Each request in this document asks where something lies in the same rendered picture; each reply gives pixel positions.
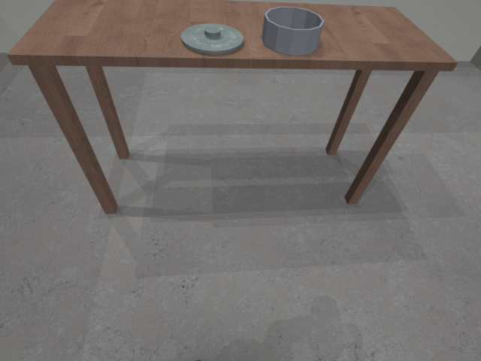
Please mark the knob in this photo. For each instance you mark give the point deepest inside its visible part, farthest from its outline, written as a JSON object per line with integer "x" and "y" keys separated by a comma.
{"x": 212, "y": 31}

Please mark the table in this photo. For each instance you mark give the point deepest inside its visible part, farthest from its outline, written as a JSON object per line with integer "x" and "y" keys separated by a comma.
{"x": 147, "y": 33}

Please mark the pot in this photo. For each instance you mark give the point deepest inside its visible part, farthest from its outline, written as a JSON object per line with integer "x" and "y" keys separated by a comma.
{"x": 291, "y": 31}

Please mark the lid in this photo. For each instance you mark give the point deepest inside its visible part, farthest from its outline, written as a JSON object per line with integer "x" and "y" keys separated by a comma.
{"x": 194, "y": 38}

